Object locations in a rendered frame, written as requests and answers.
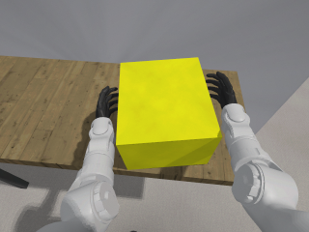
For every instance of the robot left forearm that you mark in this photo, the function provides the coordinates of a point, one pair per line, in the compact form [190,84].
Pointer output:
[99,157]

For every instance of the right robot hand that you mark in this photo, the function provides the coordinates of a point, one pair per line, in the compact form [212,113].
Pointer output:
[226,94]

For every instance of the table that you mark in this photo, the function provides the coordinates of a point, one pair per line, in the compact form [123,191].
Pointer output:
[47,107]

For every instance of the left robot hand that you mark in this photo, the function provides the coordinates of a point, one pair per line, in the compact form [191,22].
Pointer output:
[104,102]

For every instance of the robot left upper arm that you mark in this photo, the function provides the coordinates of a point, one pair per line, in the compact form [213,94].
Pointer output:
[89,208]

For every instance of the robot right forearm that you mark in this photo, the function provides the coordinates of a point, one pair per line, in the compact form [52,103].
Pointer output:
[241,142]

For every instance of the carton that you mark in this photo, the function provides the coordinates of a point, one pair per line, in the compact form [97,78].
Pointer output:
[165,114]

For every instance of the robot right upper arm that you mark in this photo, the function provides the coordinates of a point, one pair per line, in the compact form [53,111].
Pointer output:
[269,197]

